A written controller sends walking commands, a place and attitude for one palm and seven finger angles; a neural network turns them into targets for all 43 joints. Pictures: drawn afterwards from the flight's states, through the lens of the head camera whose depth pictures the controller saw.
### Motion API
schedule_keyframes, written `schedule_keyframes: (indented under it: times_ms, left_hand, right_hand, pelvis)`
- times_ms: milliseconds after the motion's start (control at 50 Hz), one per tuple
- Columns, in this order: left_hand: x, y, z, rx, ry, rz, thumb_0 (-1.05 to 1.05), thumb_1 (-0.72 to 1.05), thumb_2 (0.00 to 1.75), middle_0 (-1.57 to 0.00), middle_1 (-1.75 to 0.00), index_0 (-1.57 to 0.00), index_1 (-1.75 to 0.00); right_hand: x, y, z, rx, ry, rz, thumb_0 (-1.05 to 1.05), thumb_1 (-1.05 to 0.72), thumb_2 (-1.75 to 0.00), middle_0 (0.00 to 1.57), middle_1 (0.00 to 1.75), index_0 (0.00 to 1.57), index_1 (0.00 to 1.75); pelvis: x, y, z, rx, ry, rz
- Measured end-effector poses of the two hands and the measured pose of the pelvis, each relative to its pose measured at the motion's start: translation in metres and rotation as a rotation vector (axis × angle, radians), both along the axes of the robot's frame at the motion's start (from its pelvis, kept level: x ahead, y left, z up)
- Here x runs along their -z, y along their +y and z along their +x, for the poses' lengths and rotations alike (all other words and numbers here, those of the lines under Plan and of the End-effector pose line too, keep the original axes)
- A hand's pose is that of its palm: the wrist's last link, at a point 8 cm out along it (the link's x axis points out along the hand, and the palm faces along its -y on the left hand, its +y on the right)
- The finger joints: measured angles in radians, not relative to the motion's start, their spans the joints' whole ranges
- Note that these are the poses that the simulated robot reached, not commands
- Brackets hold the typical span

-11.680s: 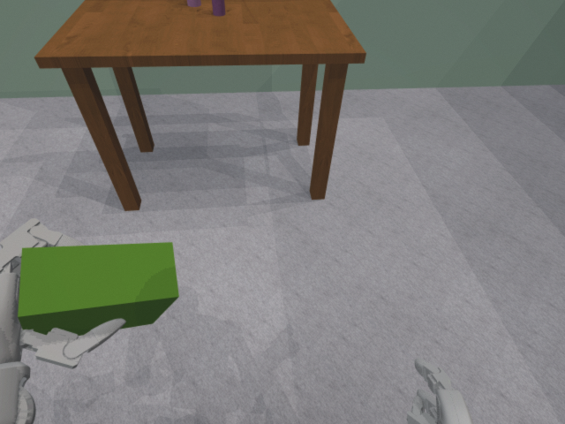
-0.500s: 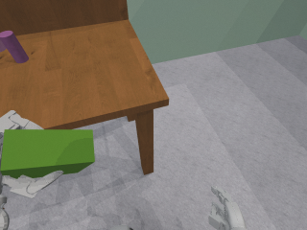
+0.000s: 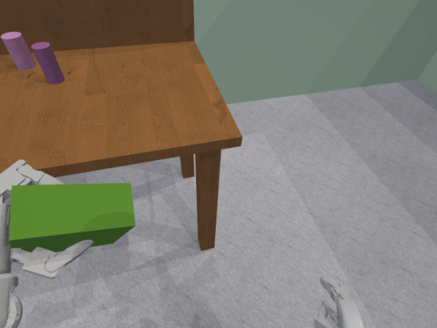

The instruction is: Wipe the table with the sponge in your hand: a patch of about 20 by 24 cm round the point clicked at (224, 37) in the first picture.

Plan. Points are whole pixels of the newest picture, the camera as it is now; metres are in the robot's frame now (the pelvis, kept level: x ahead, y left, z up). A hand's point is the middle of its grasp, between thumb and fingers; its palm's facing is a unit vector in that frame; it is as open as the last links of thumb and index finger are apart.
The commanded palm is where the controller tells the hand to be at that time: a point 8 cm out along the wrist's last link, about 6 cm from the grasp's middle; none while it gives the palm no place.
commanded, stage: come to a stop and stand still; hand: left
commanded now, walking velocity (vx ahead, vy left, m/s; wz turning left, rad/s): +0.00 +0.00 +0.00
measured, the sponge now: (90, 218) +0.23 +0.21 +0.14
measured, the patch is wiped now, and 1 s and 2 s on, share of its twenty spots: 0.00 0.00 0.00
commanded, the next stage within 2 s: look again from close up in 1.12 s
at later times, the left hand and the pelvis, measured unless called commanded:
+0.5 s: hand (39, 223) +0.21 +0.26 +0.16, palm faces +0.41 -0.81 -0.42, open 10.2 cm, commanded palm +0.15 +0.30 +0.18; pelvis -0.01 +0.02 +0.00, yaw +0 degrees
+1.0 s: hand (60, 201) +0.24 +0.26 +0.15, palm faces +0.39 -0.83 -0.40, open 10.2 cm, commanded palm +0.19 +0.29 +0.18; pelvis +0.03 +0.01 +0.00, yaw +1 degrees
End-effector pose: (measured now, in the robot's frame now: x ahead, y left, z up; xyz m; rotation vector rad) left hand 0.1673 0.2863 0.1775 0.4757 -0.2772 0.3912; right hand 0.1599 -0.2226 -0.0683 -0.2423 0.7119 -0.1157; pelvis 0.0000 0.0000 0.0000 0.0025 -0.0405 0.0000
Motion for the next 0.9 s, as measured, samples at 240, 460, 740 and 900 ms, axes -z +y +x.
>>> schedule_keyframes:
  times_ms: [240,460,740,900]
  left_hand:
    - [0.015,-0.001,-0.009,0.005,0.067,-0.053,-0.01,-0.50,1.00,-0.72,-1.36,-0.74,-1.35]
    - [0.001,0.013,-0.004,0.003,0.040,0.017,-0.01,-0.50,1.00,-0.72,-1.36,-0.74,-1.35]
    - [0.010,0.009,0.019,-0.005,0.057,-0.036,-0.01,-0.50,1.00,-0.72,-1.36,-0.74,-1.35]
    - [0.004,0.008,0.033,0.008,0.057,-0.012,-0.01,-0.50,1.00,-0.73,-1.36,-0.74,-1.35]
  right_hand:
    - [0.015,0.015,-0.027,-0.014,0.075,0.035,0.01,-0.90,-0.90,0.21,0.30,0.21,0.31]
    - [0.014,0.009,-0.037,0.024,0.097,0.004,0.02,-0.90,-0.90,0.21,0.30,0.20,0.30]
    - [0.009,0.016,0.007,-0.010,0.049,0.015,0.02,-0.90,-0.90,0.21,0.30,0.20,0.30]
    - [0.004,0.015,0.031,-0.006,0.018,0.025,0.01,-0.90,-0.90,0.21,0.30,0.20,0.30]
  pelvis:
    - [0.000,0.005,-0.015,0.002,0.006,-0.014]
    - [-0.002,0.015,-0.009,-0.006,0.006,-0.004]
    - [-0.003,0.015,0.014,-0.005,0.032,-0.011]
    - [-0.004,0.014,0.028,-0.008,0.042,-0.012]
